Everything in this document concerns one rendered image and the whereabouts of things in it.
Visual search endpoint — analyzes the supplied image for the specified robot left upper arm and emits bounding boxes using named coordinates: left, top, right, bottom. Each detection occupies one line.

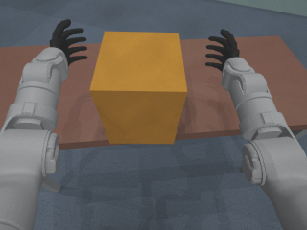
left=0, top=128, right=60, bottom=230

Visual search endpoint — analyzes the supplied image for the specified carton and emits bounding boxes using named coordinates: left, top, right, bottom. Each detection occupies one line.
left=89, top=31, right=187, bottom=145

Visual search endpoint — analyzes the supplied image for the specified robot left forearm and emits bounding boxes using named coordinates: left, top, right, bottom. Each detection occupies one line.
left=0, top=47, right=69, bottom=137

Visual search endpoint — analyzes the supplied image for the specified left robot hand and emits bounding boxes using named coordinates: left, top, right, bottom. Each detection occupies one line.
left=50, top=19, right=87, bottom=66

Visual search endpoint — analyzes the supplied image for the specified right robot hand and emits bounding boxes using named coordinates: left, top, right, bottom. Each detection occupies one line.
left=205, top=29, right=240, bottom=72

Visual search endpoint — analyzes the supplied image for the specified robot right upper arm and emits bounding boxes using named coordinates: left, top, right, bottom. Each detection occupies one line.
left=242, top=136, right=307, bottom=230

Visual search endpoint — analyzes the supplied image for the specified table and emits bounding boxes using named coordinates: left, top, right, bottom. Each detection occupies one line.
left=0, top=35, right=307, bottom=193

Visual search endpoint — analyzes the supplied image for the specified robot right forearm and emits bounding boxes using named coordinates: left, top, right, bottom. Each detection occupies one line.
left=221, top=57, right=307, bottom=164

